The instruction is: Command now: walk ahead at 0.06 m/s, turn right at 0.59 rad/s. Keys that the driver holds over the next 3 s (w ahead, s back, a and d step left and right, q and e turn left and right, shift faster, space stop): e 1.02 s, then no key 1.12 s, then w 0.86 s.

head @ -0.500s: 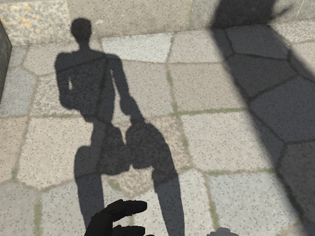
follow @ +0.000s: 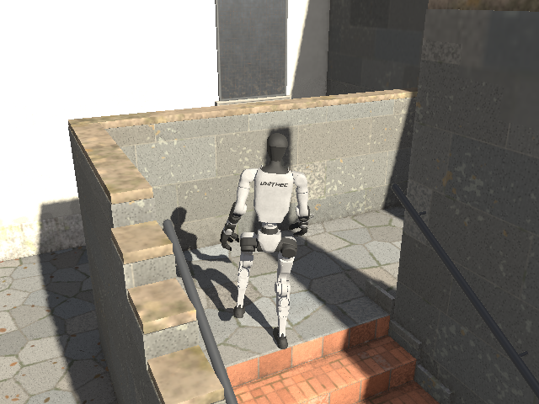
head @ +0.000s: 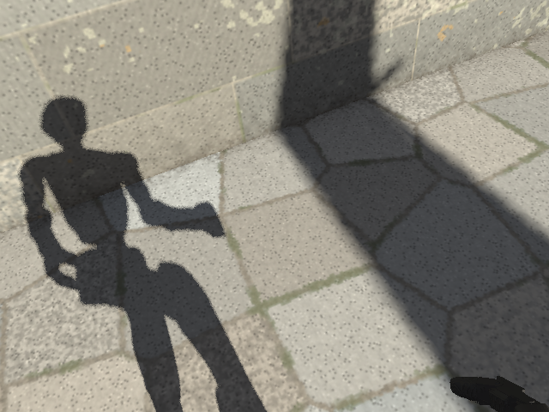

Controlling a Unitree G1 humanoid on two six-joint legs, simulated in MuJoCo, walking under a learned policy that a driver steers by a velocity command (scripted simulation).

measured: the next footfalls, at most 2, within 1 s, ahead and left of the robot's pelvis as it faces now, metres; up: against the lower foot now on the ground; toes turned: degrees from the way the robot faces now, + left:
left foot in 0.18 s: +0.22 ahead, +0.15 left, +0.00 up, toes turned -10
right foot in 0.64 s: +0.08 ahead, -0.06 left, +0.00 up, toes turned -27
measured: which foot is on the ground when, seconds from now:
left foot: up 0.00-0.16, down 0.18-0.66, up 0.68-1.00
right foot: down 0.00-0.18, up 0.20-0.62, down 0.64-1.00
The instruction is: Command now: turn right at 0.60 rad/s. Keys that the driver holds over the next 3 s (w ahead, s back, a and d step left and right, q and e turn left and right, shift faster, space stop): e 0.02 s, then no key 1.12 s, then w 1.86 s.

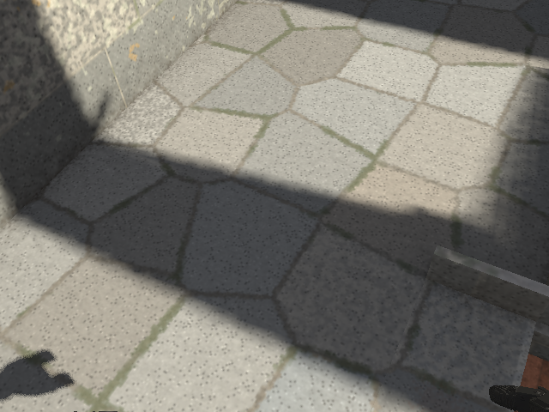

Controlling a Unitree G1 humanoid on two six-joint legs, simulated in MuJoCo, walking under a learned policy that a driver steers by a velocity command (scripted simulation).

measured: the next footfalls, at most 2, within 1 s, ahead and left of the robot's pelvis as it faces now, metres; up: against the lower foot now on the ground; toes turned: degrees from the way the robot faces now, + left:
left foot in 0.10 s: +0.04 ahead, +0.14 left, +0.00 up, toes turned -4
right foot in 0.38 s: +0.01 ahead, -0.12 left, +0.00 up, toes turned -2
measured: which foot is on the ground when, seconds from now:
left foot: up 0.00-0.08, down 0.10-1.00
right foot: down 0.00-0.10, up 0.12-0.36, down 0.38-1.00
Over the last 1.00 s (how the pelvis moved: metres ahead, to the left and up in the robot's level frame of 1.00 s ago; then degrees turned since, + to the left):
0.07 0.06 -0.01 -36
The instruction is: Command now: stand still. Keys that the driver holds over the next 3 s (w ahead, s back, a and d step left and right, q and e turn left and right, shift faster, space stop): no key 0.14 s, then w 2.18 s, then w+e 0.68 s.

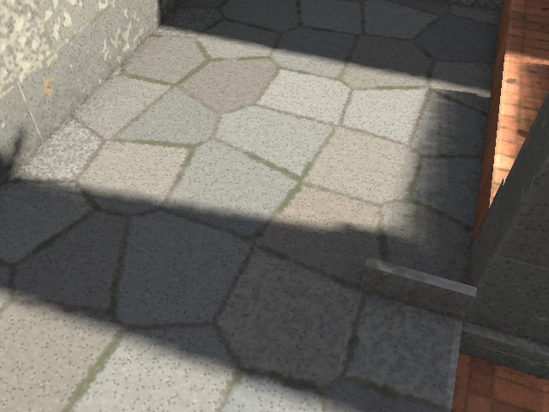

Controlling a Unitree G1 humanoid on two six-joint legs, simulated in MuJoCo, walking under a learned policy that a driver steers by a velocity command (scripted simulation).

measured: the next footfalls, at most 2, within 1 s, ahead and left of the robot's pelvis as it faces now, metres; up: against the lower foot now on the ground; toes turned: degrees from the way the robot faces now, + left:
left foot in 0.76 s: +0.41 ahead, +0.13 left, +0.00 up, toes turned +1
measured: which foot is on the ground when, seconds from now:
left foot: down 0.00-0.40, up 0.42-0.74, down 0.76-1.00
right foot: down 0.00-0.78, up 0.80-1.00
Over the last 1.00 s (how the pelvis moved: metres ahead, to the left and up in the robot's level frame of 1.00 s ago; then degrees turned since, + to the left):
0.00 0.02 0.00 -6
